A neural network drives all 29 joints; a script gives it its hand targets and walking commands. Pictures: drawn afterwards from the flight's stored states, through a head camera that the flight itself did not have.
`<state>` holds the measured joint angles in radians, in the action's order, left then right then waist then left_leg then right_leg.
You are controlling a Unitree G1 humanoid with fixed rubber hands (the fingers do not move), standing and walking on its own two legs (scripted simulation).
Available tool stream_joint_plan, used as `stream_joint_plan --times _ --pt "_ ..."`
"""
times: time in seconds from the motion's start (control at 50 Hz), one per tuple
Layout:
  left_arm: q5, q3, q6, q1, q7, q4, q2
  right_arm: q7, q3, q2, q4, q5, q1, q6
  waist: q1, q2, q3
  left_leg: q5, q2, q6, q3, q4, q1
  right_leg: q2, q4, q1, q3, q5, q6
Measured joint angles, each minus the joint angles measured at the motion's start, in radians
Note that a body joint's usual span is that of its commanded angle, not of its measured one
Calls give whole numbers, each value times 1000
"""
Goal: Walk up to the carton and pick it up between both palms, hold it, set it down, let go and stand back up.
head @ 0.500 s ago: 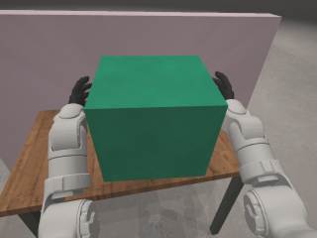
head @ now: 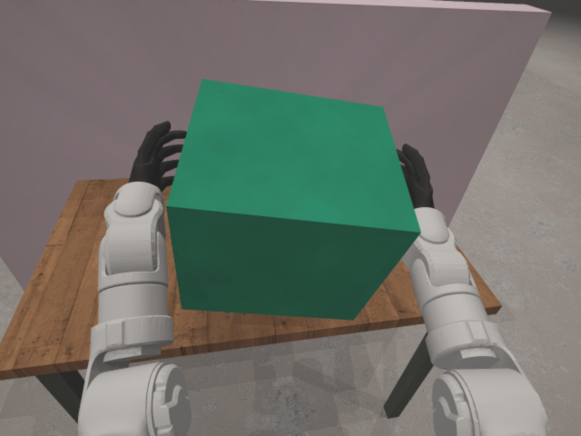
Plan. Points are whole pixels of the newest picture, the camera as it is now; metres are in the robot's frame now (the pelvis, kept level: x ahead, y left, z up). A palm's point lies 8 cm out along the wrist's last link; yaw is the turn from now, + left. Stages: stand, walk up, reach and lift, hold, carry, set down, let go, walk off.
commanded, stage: set down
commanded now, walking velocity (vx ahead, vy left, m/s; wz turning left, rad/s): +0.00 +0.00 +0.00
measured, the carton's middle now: (282, 207) +0.40 +0.01 +0.15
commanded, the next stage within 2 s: none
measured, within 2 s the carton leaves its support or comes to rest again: neither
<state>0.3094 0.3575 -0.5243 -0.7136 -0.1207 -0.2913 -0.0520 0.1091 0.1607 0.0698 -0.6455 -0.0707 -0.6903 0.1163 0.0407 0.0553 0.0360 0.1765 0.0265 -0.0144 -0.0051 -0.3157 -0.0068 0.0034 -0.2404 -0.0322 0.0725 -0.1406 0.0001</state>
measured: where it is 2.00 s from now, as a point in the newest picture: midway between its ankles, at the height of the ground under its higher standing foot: outside the picture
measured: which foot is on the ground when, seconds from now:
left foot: down 0.00-1.00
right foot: down 0.00-1.00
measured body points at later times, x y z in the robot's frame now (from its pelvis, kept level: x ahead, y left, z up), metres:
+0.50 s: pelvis +0.01 +0.00 +0.00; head -0.01 +0.03 +0.45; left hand +0.42 +0.18 +0.17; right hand +0.41 -0.17 +0.16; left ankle +0.01 +0.12 -0.75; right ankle +0.01 -0.12 -0.75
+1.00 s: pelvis +0.02 +0.00 +0.00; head +0.02 +0.02 +0.45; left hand +0.44 +0.18 +0.14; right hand +0.44 -0.17 +0.13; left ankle +0.01 +0.12 -0.75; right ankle +0.01 -0.12 -0.75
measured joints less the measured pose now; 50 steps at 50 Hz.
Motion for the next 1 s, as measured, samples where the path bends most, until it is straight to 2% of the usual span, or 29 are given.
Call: stream_joint_plan --times 0.2,0.36,0.54,1.0 --pt "-39 -57 54 61 46 -12 3 3 -22 13 -10 -10 58 -66 -1 3 20 13 -1 -2 -19 -23 -29 0 4 10 19 -5 0" --pt "-60 -62 94 40 71 -84 1 -1 -10 24 -50 -1 38 -82 -9 1 -6 13 0 -1 -10 -23 -58 0 -5 46 10 -6 -2" --pt "-38 -21 123 -29 70 -204 -3 -35 64 15 -158 63 -39 -93 -19 0 -4 -1 -2 1 2 6 -47 2 6 48 -1 2 -3" --pt "-59 0 273 -76 93 -405 -7 -59 173 -2 -263 166 -59 -188 -52 -24 -20 5 3 -3 9 12 -100 -3 14 103 -8 0 -3"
